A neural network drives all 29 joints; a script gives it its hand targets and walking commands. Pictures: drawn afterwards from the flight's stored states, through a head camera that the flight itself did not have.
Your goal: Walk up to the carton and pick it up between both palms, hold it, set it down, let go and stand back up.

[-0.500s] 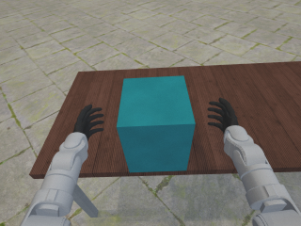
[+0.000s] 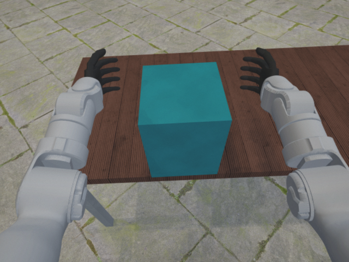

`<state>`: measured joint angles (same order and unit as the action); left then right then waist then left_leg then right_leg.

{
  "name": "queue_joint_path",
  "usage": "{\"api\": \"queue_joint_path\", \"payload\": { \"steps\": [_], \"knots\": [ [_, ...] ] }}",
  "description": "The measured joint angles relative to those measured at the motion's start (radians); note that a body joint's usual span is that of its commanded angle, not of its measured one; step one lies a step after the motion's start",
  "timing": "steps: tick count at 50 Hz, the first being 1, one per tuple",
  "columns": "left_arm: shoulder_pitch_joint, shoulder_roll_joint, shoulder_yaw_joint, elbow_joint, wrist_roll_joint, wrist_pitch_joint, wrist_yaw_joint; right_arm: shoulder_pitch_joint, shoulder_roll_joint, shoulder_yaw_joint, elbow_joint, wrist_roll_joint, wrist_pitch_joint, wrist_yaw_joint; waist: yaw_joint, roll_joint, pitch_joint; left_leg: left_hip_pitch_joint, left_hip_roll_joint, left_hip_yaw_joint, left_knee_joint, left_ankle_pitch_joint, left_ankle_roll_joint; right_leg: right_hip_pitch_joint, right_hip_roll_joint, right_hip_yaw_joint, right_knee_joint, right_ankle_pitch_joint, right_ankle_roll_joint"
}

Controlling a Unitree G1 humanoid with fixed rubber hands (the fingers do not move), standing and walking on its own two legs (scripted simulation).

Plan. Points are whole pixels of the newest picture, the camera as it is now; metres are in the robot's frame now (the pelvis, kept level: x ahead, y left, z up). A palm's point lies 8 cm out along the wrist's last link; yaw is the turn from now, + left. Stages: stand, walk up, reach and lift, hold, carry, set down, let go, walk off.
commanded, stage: reach and lift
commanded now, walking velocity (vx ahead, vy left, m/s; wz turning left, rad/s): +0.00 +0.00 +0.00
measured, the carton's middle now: (182, 122) +0.49 -0.03 +0.00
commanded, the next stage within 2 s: none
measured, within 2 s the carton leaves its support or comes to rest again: neither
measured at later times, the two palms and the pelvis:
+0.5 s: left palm (104, 91) +0.50 +0.16 +0.13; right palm (262, 81) +0.50 -0.23 +0.12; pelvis +0.04 -0.02 +0.01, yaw +0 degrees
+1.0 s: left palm (104, 97) +0.53 +0.17 +0.08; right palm (245, 93) +0.51 -0.20 +0.07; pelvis +0.04 +0.00 +0.00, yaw +0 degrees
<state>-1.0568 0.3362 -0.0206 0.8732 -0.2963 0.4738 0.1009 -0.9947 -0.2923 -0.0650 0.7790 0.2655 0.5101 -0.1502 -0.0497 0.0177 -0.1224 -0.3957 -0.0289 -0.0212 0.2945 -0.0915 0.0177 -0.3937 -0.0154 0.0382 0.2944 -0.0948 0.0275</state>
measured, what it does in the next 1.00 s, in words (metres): stands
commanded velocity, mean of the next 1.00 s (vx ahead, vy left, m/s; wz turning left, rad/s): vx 0.00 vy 0.00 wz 0.00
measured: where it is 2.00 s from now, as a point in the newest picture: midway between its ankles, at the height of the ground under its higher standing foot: outside the picture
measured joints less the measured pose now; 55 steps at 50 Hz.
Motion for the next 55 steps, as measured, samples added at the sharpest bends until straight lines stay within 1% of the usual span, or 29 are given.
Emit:
{"api": "queue_joint_path", "payload": {
  "steps": [5,10,16,20,25,29,35,39,42,45,50,55],
  "knots": [
    [-0.068,0.009,-0.002,0.049,-0.008,0.023,0.016,-0.090,-0.032,0.003,0.078,0.003,0.004,0.015,0.004,0.002,-0.023,-0.014,-0.002,0.001,-0.023,0.005,0.003,-0.012,-0.003,0.001,-0.026,0.006,0.003],
    [-0.090,0.012,-0.005,0.063,-0.018,0.020,0.015,-0.120,-0.054,0.007,0.123,0.014,-0.005,0.038,0.014,0.003,-0.028,0.020,0.002,-0.003,-0.066,0.009,0.000,0.026,0.000,-0.004,-0.079,0.015,-0.001],
    [-0.052,-0.002,0.001,0.070,-0.009,-0.017,0.004,-0.096,-0.058,0.011,0.147,0.009,-0.044,0.067,0.033,0.014,-0.016,0.074,0.014,-0.007,-0.117,0.012,-0.010,0.086,0.010,-0.007,-0.144,0.027,-0.012],
    [-0.010,-0.018,0.017,0.085,-0.004,-0.062,-0.006,-0.064,-0.047,0.002,0.153,-0.006,-0.091,0.075,0.040,0.022,0.003,0.089,0.022,-0.011,-0.140,0.018,-0.018,0.099,0.018,-0.011,-0.162,0.031,-0.020],
    [0.038,-0.030,0.050,0.111,0.022,-0.142,-0.018,-0.017,-0.024,0.000,0.155,-0.034,-0.163,0.057,0.036,0.019,0.007,0.058,0.030,-0.015,-0.166,0.037,-0.029,0.048,0.025,-0.015,-0.145,0.028,-0.031],
    [0.049,-0.025,0.073,0.150,0.042,-0.215,-0.033,-0.002,-0.001,0.017,0.164,-0.034,-0.225,0.030,0.023,0.009,-0.009,0.006,0.031,-0.012,-0.179,0.054,-0.034,-0.030,0.027,-0.012,-0.106,0.020,-0.034],
    [-0.006,0.002,0.078,0.246,0.044,-0.308,-0.054,-0.041,0.030,0.062,0.220,-0.015,-0.300,-0.004,0.005,-0.018,-0.047,-0.083,0.024,0.001,-0.199,0.084,-0.033,-0.156,0.021,0.002,-0.057,0.016,-0.030],
    [-0.057,0.012,0.087,0.296,0.067,-0.345,-0.065,-0.084,0.039,0.061,0.272,-0.024,-0.333,-0.007,0.003,-0.020,-0.067,-0.140,0.018,0.004,-0.194,0.092,-0.026,-0.208,0.015,0.005,-0.063,0.029,-0.026],
    [-0.081,0.013,0.097,0.326,0.075,-0.359,-0.072,-0.096,0.041,0.043,0.296,-0.048,-0.349,-0.001,0.009,-0.019,-0.092,-0.175,0.015,0.007,-0.195,0.095,-0.021,-0.233,0.012,0.008,-0.083,0.044,-0.019],
    [-0.079,0.007,0.098,0.327,0.085,-0.367,-0.081,-0.091,0.044,0.021,0.303,-0.068,-0.362,0.013,0.012,-0.012,-0.110,-0.190,0.011,0.005,-0.201,0.098,-0.014,-0.235,0.007,0.006,-0.117,0.060,-0.013],
    [-0.035,-0.020,0.106,0.299,0.103,-0.389,-0.094,-0.049,0.052,-0.034,0.299,-0.110,-0.397,0.047,0.017,-0.003,-0.137,-0.184,0.007,0.000,-0.224,0.104,-0.006,-0.207,0.001,0.000,-0.182,0.085,-0.006],
    [0.029,-0.063,0.119,0.258,0.140,-0.420,-0.090,0.002,0.062,-0.086,0.311,-0.148,-0.442,0.081,0.021,0.002,-0.144,-0.160,0.007,-0.005,-0.239,0.105,-0.006,-0.157,-0.001,-0.007,-0.250,0.114,-0.005]
  ]
}}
